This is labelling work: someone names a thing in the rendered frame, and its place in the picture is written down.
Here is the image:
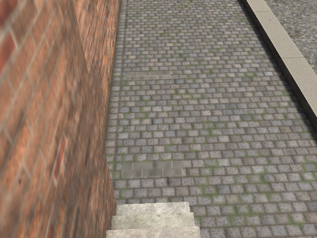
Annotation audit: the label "stairs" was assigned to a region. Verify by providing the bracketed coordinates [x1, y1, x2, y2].
[105, 201, 201, 238]

